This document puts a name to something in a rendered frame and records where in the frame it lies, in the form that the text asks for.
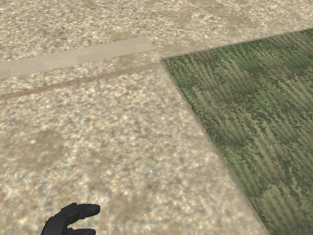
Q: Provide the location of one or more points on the left robot hand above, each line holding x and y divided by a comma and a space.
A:
57, 224

